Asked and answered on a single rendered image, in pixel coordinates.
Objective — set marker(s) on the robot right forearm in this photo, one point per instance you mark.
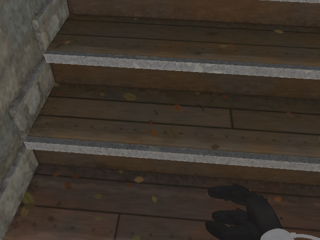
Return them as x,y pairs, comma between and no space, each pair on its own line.
276,234

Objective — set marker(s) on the robot right hand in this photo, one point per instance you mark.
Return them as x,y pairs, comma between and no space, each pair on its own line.
251,224

